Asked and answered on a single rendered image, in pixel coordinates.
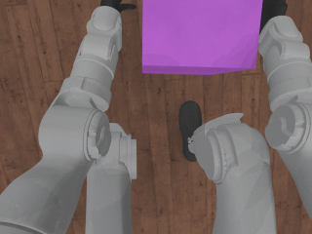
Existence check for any robot left thigh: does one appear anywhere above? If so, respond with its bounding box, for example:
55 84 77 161
85 132 137 234

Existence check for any left robot hand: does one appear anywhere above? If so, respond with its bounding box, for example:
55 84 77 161
100 0 137 13

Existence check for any robot left upper arm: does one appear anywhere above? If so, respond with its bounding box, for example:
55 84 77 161
0 105 112 234

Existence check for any carton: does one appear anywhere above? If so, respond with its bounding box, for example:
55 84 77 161
141 0 263 75

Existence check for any right robot shin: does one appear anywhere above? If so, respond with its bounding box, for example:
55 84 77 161
187 113 271 170

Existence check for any robot right forearm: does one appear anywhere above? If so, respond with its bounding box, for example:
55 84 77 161
257 16 312 112

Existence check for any robot right upper arm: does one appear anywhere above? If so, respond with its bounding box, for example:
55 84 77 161
264 101 312 220

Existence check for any right robot hand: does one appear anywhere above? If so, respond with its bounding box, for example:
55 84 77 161
259 0 288 34

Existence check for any robot left forearm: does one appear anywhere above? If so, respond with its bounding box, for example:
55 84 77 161
38 6 122 148

